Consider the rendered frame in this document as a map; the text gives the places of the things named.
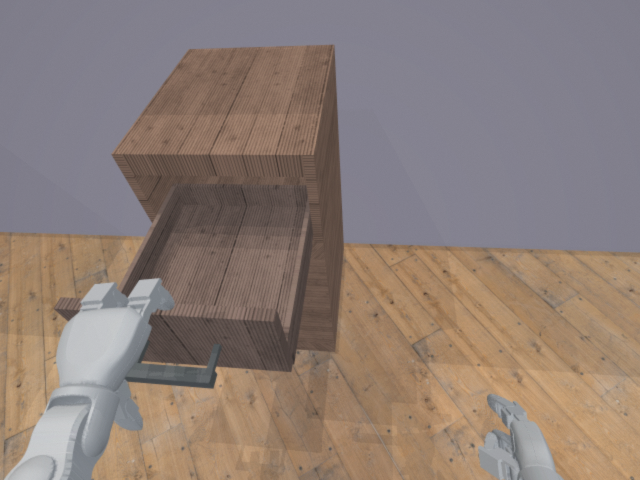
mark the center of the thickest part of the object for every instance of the right robot hand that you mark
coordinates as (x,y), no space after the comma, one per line
(503,455)

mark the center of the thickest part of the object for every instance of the left robot hand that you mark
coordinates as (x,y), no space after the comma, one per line
(102,342)

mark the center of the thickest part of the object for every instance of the robot left forearm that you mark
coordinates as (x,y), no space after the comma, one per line
(71,436)

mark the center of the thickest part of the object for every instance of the handle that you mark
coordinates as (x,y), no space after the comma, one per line
(175,375)

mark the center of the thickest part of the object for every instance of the drawer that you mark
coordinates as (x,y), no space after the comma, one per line
(235,259)

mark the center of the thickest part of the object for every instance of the cabinet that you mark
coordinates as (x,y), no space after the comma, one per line
(255,116)

